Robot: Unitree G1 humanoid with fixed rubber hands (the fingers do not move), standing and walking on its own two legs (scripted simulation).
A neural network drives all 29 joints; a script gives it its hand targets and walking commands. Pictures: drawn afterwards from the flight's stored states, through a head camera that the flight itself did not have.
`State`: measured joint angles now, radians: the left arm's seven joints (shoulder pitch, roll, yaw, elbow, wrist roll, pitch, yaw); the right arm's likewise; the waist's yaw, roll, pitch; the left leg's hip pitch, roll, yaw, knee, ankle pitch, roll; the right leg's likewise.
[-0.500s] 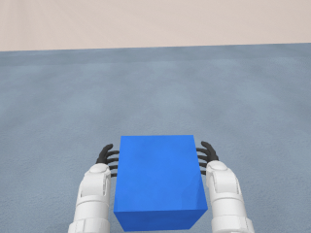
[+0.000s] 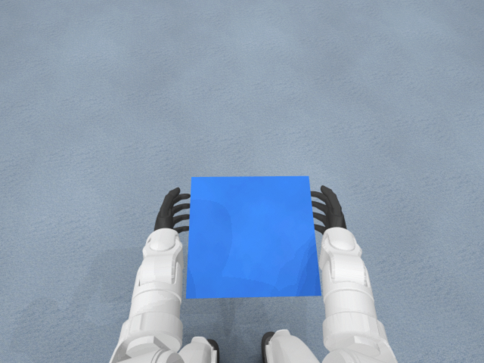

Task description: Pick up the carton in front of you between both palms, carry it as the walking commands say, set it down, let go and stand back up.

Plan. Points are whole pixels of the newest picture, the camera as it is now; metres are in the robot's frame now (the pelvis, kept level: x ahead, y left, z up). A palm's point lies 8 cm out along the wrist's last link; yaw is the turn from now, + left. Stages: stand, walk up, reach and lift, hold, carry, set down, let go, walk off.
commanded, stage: set down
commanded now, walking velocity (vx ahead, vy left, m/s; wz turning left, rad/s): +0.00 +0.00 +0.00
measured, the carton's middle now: (248, 243) +0.34 -0.03 -0.15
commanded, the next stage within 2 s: none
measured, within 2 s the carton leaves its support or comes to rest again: neither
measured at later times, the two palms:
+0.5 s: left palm (187, 231) +0.40 +0.11 -0.21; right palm (314, 238) +0.36 -0.18 -0.20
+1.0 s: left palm (202, 236) +0.44 +0.09 -0.37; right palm (304, 249) +0.38 -0.19 -0.36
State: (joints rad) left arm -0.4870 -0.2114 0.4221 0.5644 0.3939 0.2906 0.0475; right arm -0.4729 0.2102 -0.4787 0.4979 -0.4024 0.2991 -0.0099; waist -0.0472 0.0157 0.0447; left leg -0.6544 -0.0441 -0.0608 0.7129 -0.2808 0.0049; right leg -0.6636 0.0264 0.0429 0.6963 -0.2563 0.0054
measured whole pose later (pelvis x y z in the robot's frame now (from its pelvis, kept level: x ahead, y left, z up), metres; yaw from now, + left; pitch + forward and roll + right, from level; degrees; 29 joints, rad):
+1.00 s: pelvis -0.07 +0.00 -0.26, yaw +0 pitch +46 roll -1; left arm -1.09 0.06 0.28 0.88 0.16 0.23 0.16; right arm -0.93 0.08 -0.52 0.61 -0.18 0.25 -0.14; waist -0.10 0.04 -0.12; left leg -2.07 -0.14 -0.07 1.79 -0.52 -0.04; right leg -2.07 0.10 0.07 1.77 -0.50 0.07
